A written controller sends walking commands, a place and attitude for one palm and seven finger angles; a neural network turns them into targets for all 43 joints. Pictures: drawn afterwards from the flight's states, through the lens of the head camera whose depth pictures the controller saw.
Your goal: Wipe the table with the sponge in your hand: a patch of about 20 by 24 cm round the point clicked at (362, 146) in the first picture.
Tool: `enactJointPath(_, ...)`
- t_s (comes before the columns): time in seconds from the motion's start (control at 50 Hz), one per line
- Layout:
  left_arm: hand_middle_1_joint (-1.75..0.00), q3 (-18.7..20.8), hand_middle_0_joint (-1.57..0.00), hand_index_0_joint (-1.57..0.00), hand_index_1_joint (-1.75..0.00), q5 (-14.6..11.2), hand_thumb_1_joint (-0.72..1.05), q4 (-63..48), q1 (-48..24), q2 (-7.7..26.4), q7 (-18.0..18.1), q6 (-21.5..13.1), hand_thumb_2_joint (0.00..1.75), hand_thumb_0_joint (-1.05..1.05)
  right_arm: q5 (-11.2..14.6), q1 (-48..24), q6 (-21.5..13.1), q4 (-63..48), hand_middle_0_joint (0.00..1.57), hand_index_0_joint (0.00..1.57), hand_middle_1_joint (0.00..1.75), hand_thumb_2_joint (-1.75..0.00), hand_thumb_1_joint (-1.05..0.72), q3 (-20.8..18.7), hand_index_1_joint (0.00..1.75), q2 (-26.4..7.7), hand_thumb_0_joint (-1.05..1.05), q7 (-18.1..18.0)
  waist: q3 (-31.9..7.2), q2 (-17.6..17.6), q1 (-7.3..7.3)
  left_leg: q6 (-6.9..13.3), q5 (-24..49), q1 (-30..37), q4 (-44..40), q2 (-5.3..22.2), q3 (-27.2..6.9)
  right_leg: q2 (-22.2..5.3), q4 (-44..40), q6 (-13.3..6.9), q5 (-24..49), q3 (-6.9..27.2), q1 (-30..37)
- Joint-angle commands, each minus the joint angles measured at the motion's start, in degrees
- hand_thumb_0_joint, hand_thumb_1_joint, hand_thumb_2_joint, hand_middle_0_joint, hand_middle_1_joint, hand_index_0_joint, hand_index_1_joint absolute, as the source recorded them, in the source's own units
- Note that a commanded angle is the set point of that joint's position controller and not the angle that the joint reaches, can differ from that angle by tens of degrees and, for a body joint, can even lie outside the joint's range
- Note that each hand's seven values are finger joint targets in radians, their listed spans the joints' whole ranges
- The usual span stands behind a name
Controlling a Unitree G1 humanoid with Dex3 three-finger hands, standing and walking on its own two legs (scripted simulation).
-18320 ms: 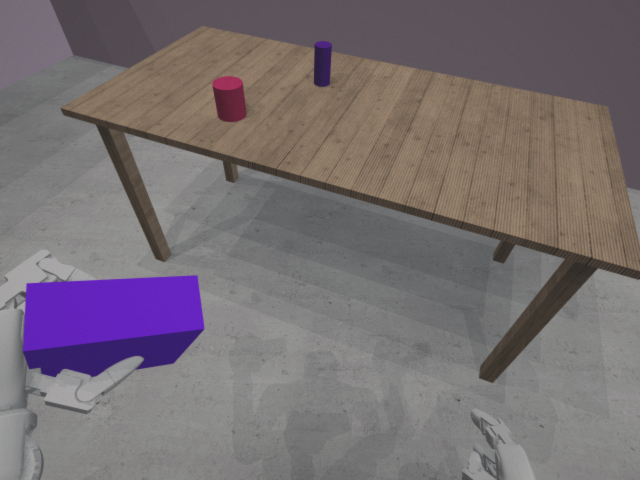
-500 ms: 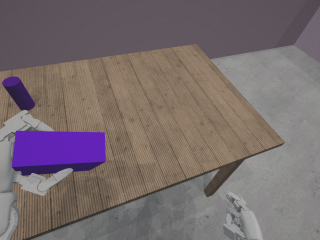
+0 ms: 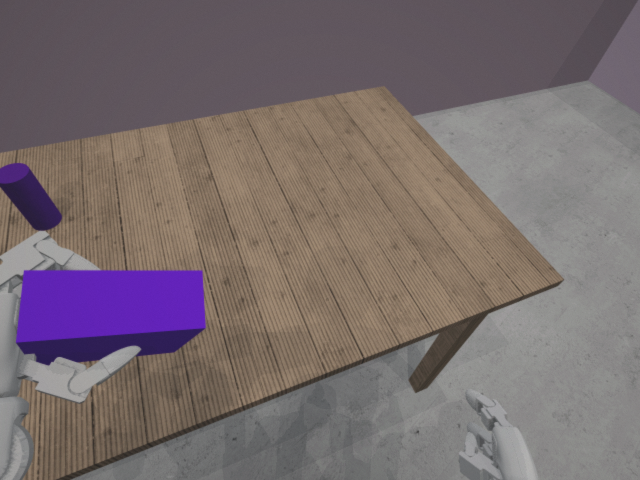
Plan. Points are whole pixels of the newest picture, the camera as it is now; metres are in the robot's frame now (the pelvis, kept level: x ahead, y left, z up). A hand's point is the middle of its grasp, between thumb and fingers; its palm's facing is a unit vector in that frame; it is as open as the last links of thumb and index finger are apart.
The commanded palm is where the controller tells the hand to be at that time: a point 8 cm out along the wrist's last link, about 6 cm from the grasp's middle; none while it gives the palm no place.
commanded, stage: look again from close up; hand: left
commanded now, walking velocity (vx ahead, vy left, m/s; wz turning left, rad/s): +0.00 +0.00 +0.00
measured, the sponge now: (141, 318) +0.23 +0.20 +0.13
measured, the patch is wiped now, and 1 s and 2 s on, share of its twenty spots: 0.00 0.00 0.00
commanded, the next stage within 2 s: come to a stop and stand still in 0.06 s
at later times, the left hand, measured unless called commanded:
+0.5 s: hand (57, 272) +0.24 +0.26 +0.19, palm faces +0.44 -0.80 -0.41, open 9.6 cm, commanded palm +0.16 +0.27 +0.17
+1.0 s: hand (74, 297) +0.24 +0.26 +0.15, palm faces +0.35 -0.86 -0.37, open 9.6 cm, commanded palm +0.17 +0.29 +0.17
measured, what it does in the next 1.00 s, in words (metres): stands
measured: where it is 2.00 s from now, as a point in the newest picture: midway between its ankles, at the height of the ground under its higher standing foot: outside the picture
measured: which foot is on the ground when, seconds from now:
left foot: down 0.00-1.00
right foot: down 0.00-1.00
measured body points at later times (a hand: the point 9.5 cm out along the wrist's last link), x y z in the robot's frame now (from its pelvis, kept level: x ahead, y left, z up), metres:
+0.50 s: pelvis -0.01 -0.01 +0.00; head +0.02 +0.00 +0.45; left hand +0.21 +0.30 +0.21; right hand +0.17 -0.23 -0.08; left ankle +0.00 +0.05 -0.74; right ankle +0.02 -0.10 -0.74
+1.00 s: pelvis +0.01 +0.01 +0.00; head +0.04 +0.04 +0.45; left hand +0.21 +0.30 +0.17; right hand +0.21 -0.20 -0.06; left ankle +0.00 +0.05 -0.74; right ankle +0.02 -0.10 -0.74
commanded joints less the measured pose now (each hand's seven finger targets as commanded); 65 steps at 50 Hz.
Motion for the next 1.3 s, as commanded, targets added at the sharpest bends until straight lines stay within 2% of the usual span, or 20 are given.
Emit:
enactJointPath(0.0, -1.6, 6.72, -1.2, -1.2, -1.6, -1.15, 0.1, -12.2, -3.98, 9.62, 1.21, -4.09, 1.3, 0.0, 0.23, -5.34, -3.3, -9.2, 0.2, 0.2, 0.3, -0.9, -0.9, -2.91, 0.3, -7.36, 0.0, -1.2, -9.96, 3.3, -0.36, -5.1, 7.43, -1.02, -5.56, 7.76, -9.71, -5.16, -2.63, -0.57, 7.68, 8.83, 5.96)
enactJointPath(0.06, -1.6, 7.43, -1.2, -1.2, -1.6, -0.95, 0.1, -12.29, -4.02, 10.38, 1.49, -3.8, 1.3, 0.0, 0.5, -5.96, -3.46, -8.87, 0.2, 0.2, 0.3, -0.9, -0.9, -2.9, 0.3, -7.41, 0.0, -1.29, -9.37, 3.64, -0.5, -4.7, 5.43, -0.47, -5.67, 7.54, -9.52, -5.33, -3.71, -0.58, 5.5, 9.5, 4.11)
enactJointPath(0.08, -1.6, 5.23, -1.2, -1.2, -1.6, -1.08, 0.1, -11.39, -4.06, 8.17, 1.21, -4.04, 1.3, 0.0, 0.07, -5.41, -3.2, -8.71, 0.2, 0.2, 0.3, -0.9, -0.9, -2.61, 0.3, -7.54, 0.0, -1.25, -8.95, 3.8, -0.48, -4.19, 4.14, -1.1, -6.08, 7.63, -9.75, -5.18, -4.1, -0.54, 3.7, 8.98, 3.98)
enactJointPath(0.16, -1.6, 6.94, -1.2, -1.2, -1.6, -0.72, 0.1, -12.31, -4.83, 10.31, 1.49, -3.66, 1.3, 0.0, 0.46, -5.88, -3.53, -8.61, 0.2, 0.2, 0.3, -0.9, -0.9, -2.93, 0.3, -7.58, 0.0, -1.39, -8.84, 4.07, -0.56, -3.84, 3.2, -0.89, -6.11, 7.51, -9.65, -5.13, -4.87, -0.49, 3.45, 10.01, 3.5)
enactJointPath(0.18, -1.6, 5.16, -1.2, -1.2, -1.6, -0.91, 0.1, -11.48, -4.79, 8.48, 1.24, -3.86, 1.3, 0.0, 0.09, -5.33, -3.33, -8.67, 0.2, 0.2, 0.3, -0.9, -0.9, -2.63, 0.3, -7.77, 0.0, -1.3, -8.59, 3.89, -0.48, -3.51, 2.81, -1.56, -6.33, 7.5, -9.77, -5.15, -4.95, -0.45, 2.37, 9.35, 3.68)
enactJointPath(0.26, -1.6, 7.42, -1.2, -1.2, -1.6, -0.74, 0.1, -12.97, -4.29, 10.97, 1.6, -3.55, 1.3, 0.0, 0.41, -5.72, -3.6, -8.63, 0.2, 0.2, 0.3, -0.9, -0.9, -3.0, 0.3, -7.75, 0.0, -1.35, -10.3, 4.78, -0.48, -3.49, 4.49, -0.47, -5.33, 7.23, -9.45, -5.6, -4.6, -0.59, 4.74, 10.12, 4.45)
enactJointPath(0.3, -1.6, 6.12, -1.2, -1.2, -1.6, -0.96, 0.1, -12.41, -3.98, 9.65, 1.32, -3.58, 1.3, 0.0, 0.32, -5.27, -3.56, -8.86, 0.2, 0.2, 0.3, -0.9, -0.9, -2.97, 0.3, -7.79, 0.0, -1.29, -9.72, 3.69, -0.46, -3.53, 5.35, -0.98, -5.62, 7.39, -9.91, -5.4, -4.45, -0.61, 5.02, 9.61, 4.53)
enactJointPath(0.32, -1.6, 37.97, -1.2, -1.2, -1.6, 8.95, 0.1, -27.73, -64.61, 55.4, 1.33, -9.57, 1.3, 0.0, -1.82, 3.67, -5.83, -7.18, 0.2, 0.2, 0.3, -0.9, -0.9, -2.84, 0.3, -9.25, 0.0, -0.48, 1.06, -1.48, -1.24, -2.14, 2.75, -8.53, 0.36, 8.43, -3.18, -4.44, -6.76, 7.03, 2.92, 7.72, -6.86)
enactJointPath(0.34, -1.6, 15.98, -1.2, -1.2, -1.6, 2.47, 0.1, 7.88, -30.99, 19.88, -1.17, -6.95, 1.3, 0.0, -0.75, -2.63, -4.85, -5.23, 0.2, 0.2, 0.3, -0.9, -0.9, -0.44, 0.3, -2.61, 0.0, -0.64, -12.18, 2.5, -0.73, -1.69, 5.98, -1.71, -0.63, 6.61, -8.16, -8.29, -2.65, -0.49, -3.49, 8.41, -3.48)
enactJointPath(0.36, -1.6, 10.62, -1.2, -1.2, -1.6, 0.27, 0.1, 5.95, -18.85, 10.32, -1.68, -5.06, 1.3, 0.0, 1.03, -3.24, -4.71, -8.44, 0.2, 0.2, 0.3, -0.9, -0.9, -4.26, 0.3, -6.49, 0.0, 0.04, -16.58, 14.58, 0.87, -4.12, 8.89, 5.24, -2.9, 5.96, -6.35, -5.21, 0.87, -2.78, 2.86, 10.69, 1.12)
enactJointPath(0.38, -1.6, 7.52, -1.2, -1.2, -1.6, -0.31, 0.1, -0.97, -19.52, 10.32, -2.45, -6.53, 1.3, 0.0, 0.94, -0.79, -5.0, -8.85, 0.2, 0.2, 0.3, -0.9, -0.9, -3.65, 0.3, -6.77, 0.0, 0.4, -15.15, 14.28, 0.3, -3.91, 5.74, 0.12, -2.39, 7.82, -6.56, -6.16, 1.29, -1.35, 3.21, 10.46, 3.52)
enactJointPath(0.44, -1.6, 4.92, -1.2, -1.2, -1.6, -1.44, 0.1, -7.65, -4.26, 8.39, -1.85, -7.37, 1.3, 0.0, 1.22, -2.61, -5.52, -9.1, 0.2, 0.2, 0.3, -0.9, -0.9, -3.39, 0.3, -7.4, 0.0, 2.2, -10.42, 1.81, 1.22, -2.78, 1.42, -4.56, -3.69, 7.12, -7.79, -6.52, -0.51, 0.42, 2.15, 11.57, 5.53)
enactJointPath(0.54, -1.6, 10.12, -1.2, -1.2, -1.6, -1.45, 0.1, -6.91, -3.95, 12.7, -0.71, -6.92, 1.3, 0.0, 1.06, -3.77, -5.26, -8.73, 0.2, 0.2, 0.3, -0.9, -0.9, -3.01, 0.3, -7.43, 0.0, 0.8, -8.18, -5.1, 0.74, -3.08, 1.41, -3.86, -4.89, 7.48, -9.08, -5.61, -2.07, -0.1, 0.18, 9.86, 2.61)
enactJointPath(0.56, -1.6, 12.58, -1.2, -1.2, -1.6, -1.25, 0.1, -9.02, -5.98, 15.34, -0.26, -7.03, 1.3, 0.0, 1.28, -5.22, -5.15, -8.56, 0.2, 0.2, 0.3, -0.9, -0.9, -2.71, 0.3, -7.41, 0.0, 0.37, -8.14, -1.51, 0.47, -3.32, 2.41, -2.04, -5.25, 7.6, -8.89, -5.31, -1.64, -0.23, 0.89, 9.79, 1.26)
enactJointPath(0.66, -1.6, 12.24, -1.2, -1.2, -1.6, -1.3, 0.1, -14.16, -10.07, 15.28, -0.38, -7.89, 1.3, 0.0, 0.92, -5.08, -5.67, -8.57, 0.2, 0.2, 0.3, -0.9, -0.9, -2.17, 0.3, -6.47, 0.0, -0.61, -12.44, 6.61, 0.23, -4.02, 11.08, 0.98, -3.84, 7.59, -8.98, -5.37, 1.61, -0.56, 8.74, 8.86, 4.8)
enactJointPath(0.78, -1.6, 7.13, -1.2, -1.2, -1.6, -1.29, 0.1, -13.29, -5.19, 9.5, -0.26, -7.07, 1.3, 0.0, 0.45, -3.81, -5.74, -7.87, 0.2, 0.2, 0.3, -0.9, -0.9, -2.21, 0.3, -6.93, 0.0, -0.06, -13.08, 5.76, 0.19, -5.54, 21.53, 3.7, -2.67, 9.04, -8.76, -4.6, 2.11, -0.33, 11.62, 6.38, 4.5)
enactJointPath(0.86, -1.6, 8.43, -1.2, -1.2, -1.6, -0.85, 0.1, -12.48, -4.38, 10.36, 0.13, -5.91, 1.3, 0.0, 0.83, -4.47, -4.72, -8.07, 0.2, 0.2, 0.3, -0.9, -0.9, -2.75, 0.3, -7.2, 0.0, -0.1, -12.21, 5.59, -0.17, -6.8, 23.54, 3.23, -3.24, 9.14, -8.9, -4.15, 2.5, -0.45, 12.33, 6.63, 4.58)
enactJointPath(1.1, -1.6, 6.8, -1.2, -1.2, -1.6, -0.84, 0.1, -14.67, -6.72, 9.76, 0.08, -5.0, 1.3, 0.0, 0.21, -4.28, -2.9, -9.85, 0.2, 0.2, 0.3, -0.9, -0.9, -2.71, 0.3, -7.3, 0.0, -0.76, -11.19, 7.43, -0.22, -7.68, 19.09, 1.77, -5.61, 9.97, -9.36, -3.57, 1.7, -0.41, 8.24, 5.38, 5.11)
enactJointPath(1.26, -1.6, 7.7, -1.2, -1.2, -1.6, -0.48, 0.1, -13.28, -6.19, 10.34, 0.54, -4.43, 1.3, 0.0, 0.55, -5.14, -2.9, -9.68, 0.2, 0.2, 0.3, -0.9, -0.9, -2.67, 0.3, -7.34, 0.0, -0.87, -10.35, 5.34, -0.21, -8.19, 14.1, 1.09, -7.08, 9.68, -9.46, -3.42, 1.17, -0.2, 6.48, 5.48, 4.79)
enactJointPath(1.28, -1.6, 5.77, -1.2, -1.2, -1.6, -0.83, 0.1, -12.23, -6.01, 8.27, 0.24, -4.59, 1.3, 0.0, 0.11, -4.55, -2.52, -9.46, 0.2, 0.2, 0.3, -0.9, -0.9, -2.38, 0.3, -7.51, 0.0, -0.83, -9.82, 5.14, -0.12, -7.92, 12.89, -0.07, -7.72, 9.68, -9.7, -3.22, 0.81, -0.04, 5.76, 4.9, 5.02)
